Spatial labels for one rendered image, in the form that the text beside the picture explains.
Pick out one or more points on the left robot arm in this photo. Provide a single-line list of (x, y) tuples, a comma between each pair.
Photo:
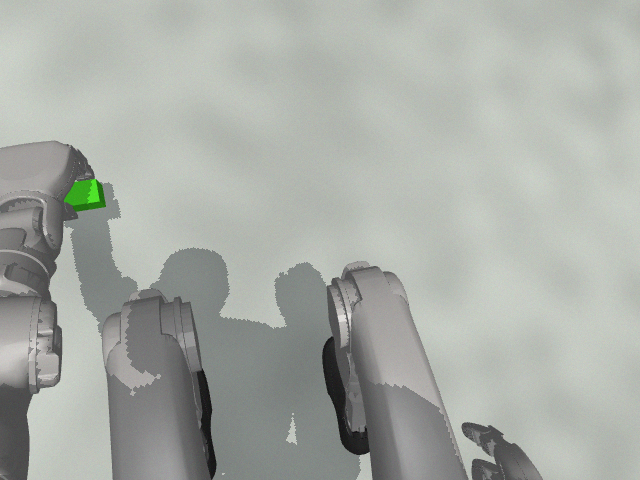
[(31, 235)]

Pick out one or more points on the left robot hand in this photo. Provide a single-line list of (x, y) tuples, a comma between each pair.
[(48, 167)]

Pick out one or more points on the right robot hand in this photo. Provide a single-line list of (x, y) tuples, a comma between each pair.
[(511, 461)]

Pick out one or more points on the small box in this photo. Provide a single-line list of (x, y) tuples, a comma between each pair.
[(86, 195)]

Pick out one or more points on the left robot foot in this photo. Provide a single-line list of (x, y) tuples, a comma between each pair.
[(206, 423)]

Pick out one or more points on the right robot foot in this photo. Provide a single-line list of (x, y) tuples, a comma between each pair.
[(355, 442)]

